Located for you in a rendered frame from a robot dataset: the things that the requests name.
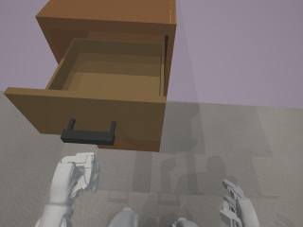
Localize left robot thigh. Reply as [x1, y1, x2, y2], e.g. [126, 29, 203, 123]
[108, 210, 138, 227]

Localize cabinet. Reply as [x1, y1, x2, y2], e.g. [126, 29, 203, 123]
[35, 0, 177, 152]

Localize robot right hand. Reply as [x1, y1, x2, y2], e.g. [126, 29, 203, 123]
[220, 180, 260, 227]

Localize robot left hand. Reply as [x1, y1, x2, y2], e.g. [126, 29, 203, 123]
[48, 152, 100, 207]

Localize handle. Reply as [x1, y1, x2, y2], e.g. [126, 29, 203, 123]
[60, 118, 116, 146]

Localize left robot forearm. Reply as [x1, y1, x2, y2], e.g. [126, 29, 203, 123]
[34, 203, 74, 227]

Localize drawer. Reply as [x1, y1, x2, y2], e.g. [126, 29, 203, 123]
[4, 38, 167, 141]

